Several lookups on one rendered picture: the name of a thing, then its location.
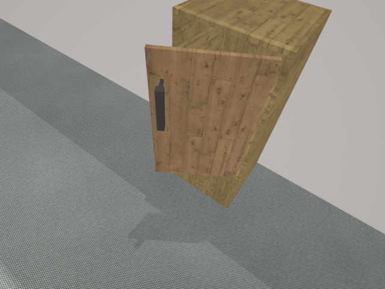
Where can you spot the handle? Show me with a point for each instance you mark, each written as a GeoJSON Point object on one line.
{"type": "Point", "coordinates": [160, 106]}

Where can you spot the cupboard door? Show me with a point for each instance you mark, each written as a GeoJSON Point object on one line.
{"type": "Point", "coordinates": [213, 101]}

